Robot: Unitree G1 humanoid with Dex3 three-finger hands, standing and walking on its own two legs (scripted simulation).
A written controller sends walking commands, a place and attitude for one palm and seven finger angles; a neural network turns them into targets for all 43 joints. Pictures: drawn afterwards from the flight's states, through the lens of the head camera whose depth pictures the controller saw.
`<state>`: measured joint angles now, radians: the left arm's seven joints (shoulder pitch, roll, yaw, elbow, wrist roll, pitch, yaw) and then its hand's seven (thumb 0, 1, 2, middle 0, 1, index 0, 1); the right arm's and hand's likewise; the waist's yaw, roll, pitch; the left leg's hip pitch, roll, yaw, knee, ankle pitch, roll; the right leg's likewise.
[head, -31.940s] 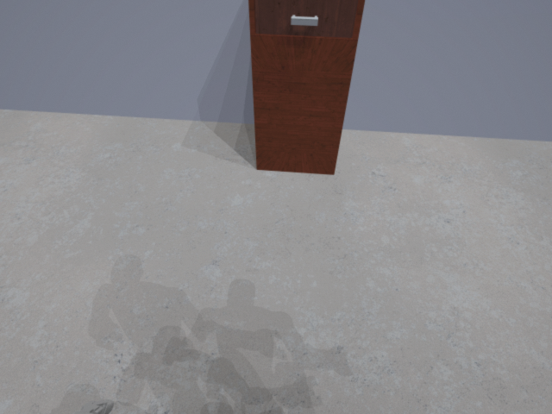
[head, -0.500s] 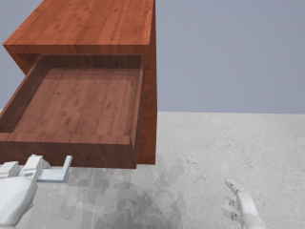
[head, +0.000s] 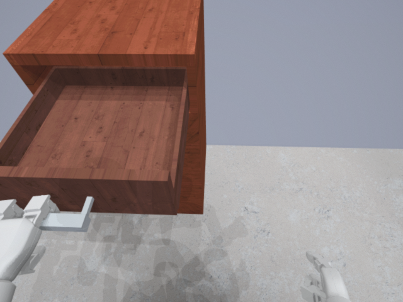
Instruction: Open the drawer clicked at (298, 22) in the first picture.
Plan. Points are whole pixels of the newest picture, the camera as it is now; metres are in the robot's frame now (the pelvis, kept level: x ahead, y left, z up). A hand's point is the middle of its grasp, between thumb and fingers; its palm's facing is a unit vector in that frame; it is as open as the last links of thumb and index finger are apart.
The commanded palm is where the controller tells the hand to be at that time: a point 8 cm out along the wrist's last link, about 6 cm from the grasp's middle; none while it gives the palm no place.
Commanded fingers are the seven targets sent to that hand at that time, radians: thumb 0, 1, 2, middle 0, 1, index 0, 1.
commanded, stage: open the thumb to release the handle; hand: left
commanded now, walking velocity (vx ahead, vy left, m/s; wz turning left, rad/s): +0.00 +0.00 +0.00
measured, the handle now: (62, 211) +0.24 +0.28 +0.06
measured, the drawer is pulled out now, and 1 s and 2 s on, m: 0.30 0.30 0.30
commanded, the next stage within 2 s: lift the hand off the handle in 0.18 s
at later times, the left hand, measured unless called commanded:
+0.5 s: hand (31, 250) +0.18 +0.32 +0.04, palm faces -0.01 +0.02 -1.00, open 13.9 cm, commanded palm +0.16 +0.31 +0.09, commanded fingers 0.00 -0.50 0.30 -0.30 -1.20 -0.30 -1.20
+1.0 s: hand (5, 235) +0.19 +0.33 +0.10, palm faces +0.03 +0.01 -1.00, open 13.8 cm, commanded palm +0.16 +0.31 +0.15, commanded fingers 0.00 -0.50 0.30 -0.30 -1.20 -0.30 -1.20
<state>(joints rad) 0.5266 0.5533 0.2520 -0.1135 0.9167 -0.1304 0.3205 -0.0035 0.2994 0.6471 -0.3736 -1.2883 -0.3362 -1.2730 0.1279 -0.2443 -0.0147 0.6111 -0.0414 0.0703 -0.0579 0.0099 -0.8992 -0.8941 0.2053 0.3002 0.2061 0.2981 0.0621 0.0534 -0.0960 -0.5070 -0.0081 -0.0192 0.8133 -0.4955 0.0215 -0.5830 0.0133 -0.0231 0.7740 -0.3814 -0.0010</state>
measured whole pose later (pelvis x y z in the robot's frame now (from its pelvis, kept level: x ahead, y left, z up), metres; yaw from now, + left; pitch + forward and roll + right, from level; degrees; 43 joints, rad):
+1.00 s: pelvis -0.01 +0.00 +0.02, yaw +1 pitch +6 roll -1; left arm 0.34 0.59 0.24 -0.09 0.85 -0.08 0.17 0.00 -0.49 0.30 -0.31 -1.20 -0.33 -1.21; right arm 0.12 -0.26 0.00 0.62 -0.01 0.05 -0.09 0.01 -0.90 -0.89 0.20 0.30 0.21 0.30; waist 0.10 0.08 -0.06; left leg -0.37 -0.02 -0.03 0.68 -0.41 0.02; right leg -0.44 0.00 -0.04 0.66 -0.32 0.00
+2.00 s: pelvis -0.03 -0.01 +0.03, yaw +3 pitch +0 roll +0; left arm 0.15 0.73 0.27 -0.23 0.68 -0.05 -0.26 0.00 -0.49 0.30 -0.31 -1.20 -0.32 -1.20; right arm 0.12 -0.29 0.05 0.59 0.01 0.02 -0.06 0.01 -0.90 -0.89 0.20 0.30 0.21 0.30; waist 0.11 0.10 0.01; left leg -0.19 -0.02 -0.06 0.49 -0.29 0.01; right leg -0.25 0.00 -0.06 0.46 -0.20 -0.01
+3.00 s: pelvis -0.02 -0.02 +0.04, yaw +2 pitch -5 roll -1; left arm 0.37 0.38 0.40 -0.51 -0.06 -0.16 0.10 -0.01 -0.07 0.49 -0.28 -0.92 -0.28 -0.92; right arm 0.21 -0.21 0.04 0.65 -0.01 -0.19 -0.08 0.01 -0.90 -0.89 0.20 0.30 0.21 0.30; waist 0.06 0.05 0.02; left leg -0.05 0.00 -0.04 0.43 -0.30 -0.01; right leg -0.12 0.02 -0.04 0.41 -0.21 -0.02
